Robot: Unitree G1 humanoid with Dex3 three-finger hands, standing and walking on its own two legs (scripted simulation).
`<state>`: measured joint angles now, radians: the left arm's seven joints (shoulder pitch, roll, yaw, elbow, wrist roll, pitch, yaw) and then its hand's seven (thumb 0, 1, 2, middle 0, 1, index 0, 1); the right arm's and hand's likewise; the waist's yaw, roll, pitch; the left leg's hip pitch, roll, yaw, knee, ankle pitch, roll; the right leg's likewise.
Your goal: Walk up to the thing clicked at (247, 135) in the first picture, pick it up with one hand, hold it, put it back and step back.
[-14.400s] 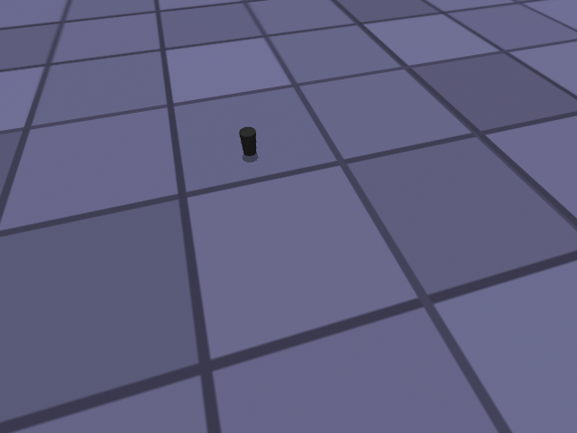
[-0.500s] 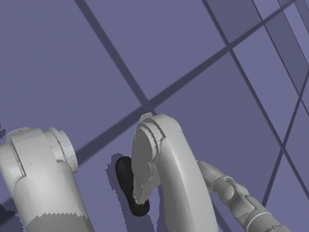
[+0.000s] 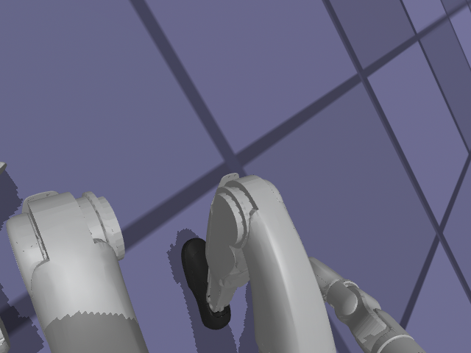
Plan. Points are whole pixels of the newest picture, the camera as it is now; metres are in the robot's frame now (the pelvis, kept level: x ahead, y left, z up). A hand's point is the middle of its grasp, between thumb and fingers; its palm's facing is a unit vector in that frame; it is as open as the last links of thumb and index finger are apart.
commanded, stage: settle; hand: left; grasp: from the side
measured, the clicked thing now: out of the picture +0.40 +0.31 -0.20
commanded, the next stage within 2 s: lift in 1.62 s
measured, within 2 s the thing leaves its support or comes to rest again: neither
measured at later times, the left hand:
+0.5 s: hand out of the picture +0.36 +0.33 -0.06, palm faces +0.42 -0.91 -0.02, open 11.6 cm
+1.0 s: hand out of the picture +0.37 +0.32 +0.02, palm faces +0.41 -0.91 -0.05, open 11.6 cm
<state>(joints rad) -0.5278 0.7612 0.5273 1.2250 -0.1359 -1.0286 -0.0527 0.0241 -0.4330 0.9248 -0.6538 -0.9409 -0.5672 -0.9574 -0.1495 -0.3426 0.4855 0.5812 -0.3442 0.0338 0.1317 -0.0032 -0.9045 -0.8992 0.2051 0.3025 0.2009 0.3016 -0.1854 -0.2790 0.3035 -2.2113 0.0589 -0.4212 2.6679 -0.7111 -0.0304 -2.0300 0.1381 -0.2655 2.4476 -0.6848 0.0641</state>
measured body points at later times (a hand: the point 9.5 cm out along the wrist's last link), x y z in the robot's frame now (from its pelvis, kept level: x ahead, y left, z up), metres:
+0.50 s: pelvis +0.01 -0.01 +0.03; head +0.19 +0.14 +0.41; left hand +0.33 +0.38 -0.05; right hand +0.23 -0.22 -0.05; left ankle +0.08 +0.13 -0.25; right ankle +0.13 -0.12 -0.25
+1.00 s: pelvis +0.02 -0.02 +0.06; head +0.21 +0.08 +0.45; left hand +0.34 +0.37 +0.02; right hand +0.23 -0.24 -0.06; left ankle +0.08 +0.13 -0.25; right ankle +0.13 -0.12 -0.25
